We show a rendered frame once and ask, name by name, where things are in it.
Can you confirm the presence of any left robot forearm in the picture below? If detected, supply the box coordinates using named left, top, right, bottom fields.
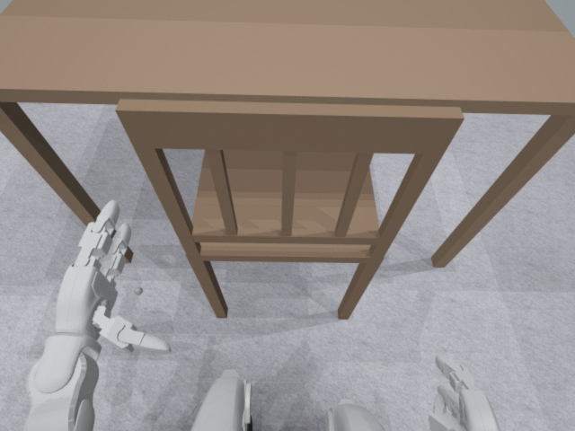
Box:
left=23, top=332, right=102, bottom=431

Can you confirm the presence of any chair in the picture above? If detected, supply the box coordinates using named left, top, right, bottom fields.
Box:
left=115, top=99, right=464, bottom=320

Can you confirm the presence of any left robot thigh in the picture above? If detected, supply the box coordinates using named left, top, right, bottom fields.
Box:
left=190, top=377, right=252, bottom=431

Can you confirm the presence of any left robot hand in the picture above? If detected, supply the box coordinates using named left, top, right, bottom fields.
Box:
left=55, top=200, right=171, bottom=354

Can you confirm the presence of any robot thigh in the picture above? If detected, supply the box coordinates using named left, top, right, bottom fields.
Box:
left=325, top=404, right=385, bottom=431
left=190, top=377, right=252, bottom=431

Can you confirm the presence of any right robot thigh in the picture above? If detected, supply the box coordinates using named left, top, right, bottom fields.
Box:
left=325, top=404, right=385, bottom=431

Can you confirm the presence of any right robot hand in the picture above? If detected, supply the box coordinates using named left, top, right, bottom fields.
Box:
left=429, top=355, right=500, bottom=431

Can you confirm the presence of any table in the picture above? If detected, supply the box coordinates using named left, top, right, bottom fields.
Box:
left=0, top=0, right=575, bottom=268

